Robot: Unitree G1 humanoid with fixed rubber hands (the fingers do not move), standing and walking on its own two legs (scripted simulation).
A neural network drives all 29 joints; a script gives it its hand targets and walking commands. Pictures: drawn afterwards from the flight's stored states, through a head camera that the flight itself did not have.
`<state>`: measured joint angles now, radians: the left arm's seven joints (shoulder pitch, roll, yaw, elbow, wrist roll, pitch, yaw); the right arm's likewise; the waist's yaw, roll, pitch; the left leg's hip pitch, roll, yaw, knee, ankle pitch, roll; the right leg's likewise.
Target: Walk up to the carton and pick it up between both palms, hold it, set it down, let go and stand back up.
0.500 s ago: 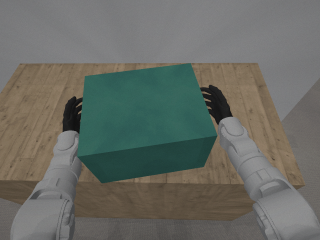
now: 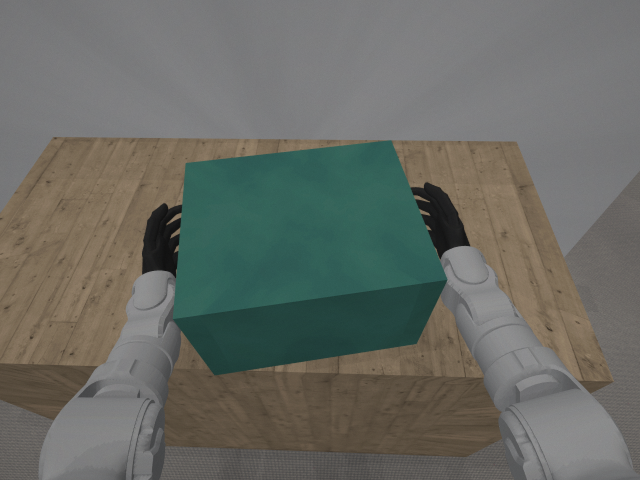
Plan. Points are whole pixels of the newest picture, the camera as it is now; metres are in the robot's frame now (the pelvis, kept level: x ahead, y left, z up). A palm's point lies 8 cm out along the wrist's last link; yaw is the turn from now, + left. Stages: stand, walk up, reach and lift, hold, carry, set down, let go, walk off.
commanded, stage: reach and lift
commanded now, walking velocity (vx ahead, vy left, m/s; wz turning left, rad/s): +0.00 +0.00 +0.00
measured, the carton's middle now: (304, 256) +0.42 +0.06 +0.02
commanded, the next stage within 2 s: none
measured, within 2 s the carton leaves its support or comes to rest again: leaves its support in 0.48 s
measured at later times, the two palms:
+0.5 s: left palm (162, 261) +0.39 +0.24 +0.05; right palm (452, 241) +0.41 -0.14 +0.06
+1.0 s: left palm (133, 235) +0.38 +0.25 +0.11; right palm (461, 225) +0.40 -0.13 +0.11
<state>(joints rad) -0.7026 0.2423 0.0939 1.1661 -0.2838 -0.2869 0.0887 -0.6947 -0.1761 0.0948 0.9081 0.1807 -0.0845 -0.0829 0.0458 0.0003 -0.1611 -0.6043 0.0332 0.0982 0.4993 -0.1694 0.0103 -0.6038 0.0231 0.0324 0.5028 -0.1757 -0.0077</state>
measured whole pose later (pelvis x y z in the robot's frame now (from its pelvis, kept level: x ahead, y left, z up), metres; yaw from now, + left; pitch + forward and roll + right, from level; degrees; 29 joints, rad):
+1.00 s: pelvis +0.00 +0.01 +0.01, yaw +0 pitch +9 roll -1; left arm -0.68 0.24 0.09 0.92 -0.21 -0.03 0.14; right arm -0.65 -0.18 0.05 0.83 0.21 0.01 -0.08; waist 0.05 0.01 -0.19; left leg -0.47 0.04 0.09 0.50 -0.18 0.02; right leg -0.44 0.03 0.02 0.44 -0.16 -0.01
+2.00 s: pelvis -0.01 +0.02 +0.01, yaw +0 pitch +1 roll -2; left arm -0.67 0.21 0.11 0.60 -0.01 0.48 0.15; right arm -0.68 -0.18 -0.10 0.69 0.21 0.39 -0.02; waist 0.05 0.01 -0.18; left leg -0.31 0.04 0.09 0.46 -0.18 0.03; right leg -0.25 0.03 0.02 0.36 -0.13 -0.01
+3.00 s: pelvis -0.01 +0.02 +0.01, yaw +1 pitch -2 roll -2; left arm -0.70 0.21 0.13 0.48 0.03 0.65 0.12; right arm -0.71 -0.18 -0.14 0.60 0.20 0.51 -0.02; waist 0.04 0.01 -0.18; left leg -0.25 0.04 0.09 0.46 -0.18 0.03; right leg -0.18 0.03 0.02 0.32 -0.11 0.00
